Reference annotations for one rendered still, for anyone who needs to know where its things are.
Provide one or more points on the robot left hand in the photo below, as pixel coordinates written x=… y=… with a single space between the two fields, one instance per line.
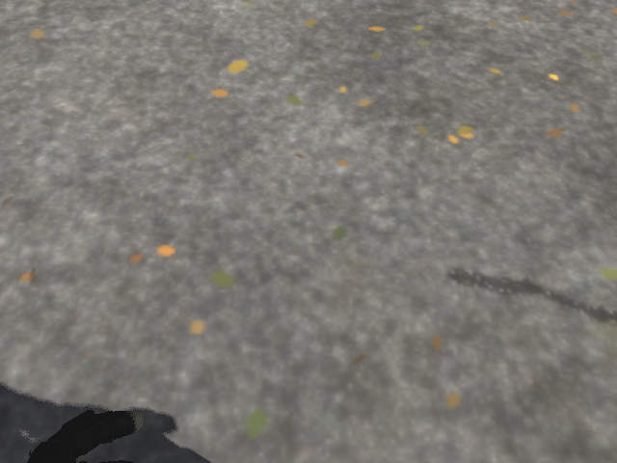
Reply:
x=85 y=432

